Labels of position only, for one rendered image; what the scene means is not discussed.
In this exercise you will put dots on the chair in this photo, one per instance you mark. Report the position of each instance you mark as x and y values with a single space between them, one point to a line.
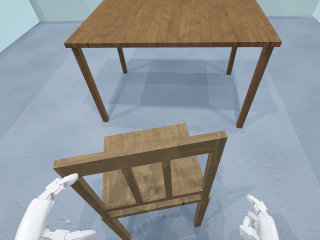
147 170

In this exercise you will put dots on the left robot hand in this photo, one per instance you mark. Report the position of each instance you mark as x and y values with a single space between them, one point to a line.
36 217

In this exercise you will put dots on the right robot hand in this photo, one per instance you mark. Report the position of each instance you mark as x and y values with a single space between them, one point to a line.
264 225

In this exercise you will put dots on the table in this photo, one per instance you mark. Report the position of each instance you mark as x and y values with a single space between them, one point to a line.
176 24

